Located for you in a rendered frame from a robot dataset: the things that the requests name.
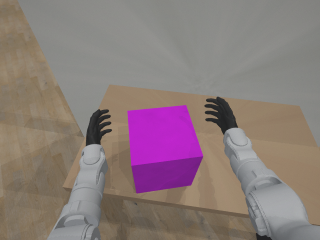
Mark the robot left upper arm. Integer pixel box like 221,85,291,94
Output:
47,223,101,240

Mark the left robot hand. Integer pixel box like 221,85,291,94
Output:
86,109,112,146

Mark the right robot hand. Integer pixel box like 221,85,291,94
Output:
204,96,238,135

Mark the robot right forearm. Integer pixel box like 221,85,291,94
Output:
223,127,309,222

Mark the robot right upper arm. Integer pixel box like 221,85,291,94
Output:
245,183,320,240

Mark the table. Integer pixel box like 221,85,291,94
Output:
62,84,320,240

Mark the carton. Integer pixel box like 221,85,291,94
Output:
127,105,203,194

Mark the robot left forearm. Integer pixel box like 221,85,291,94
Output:
47,144,108,240

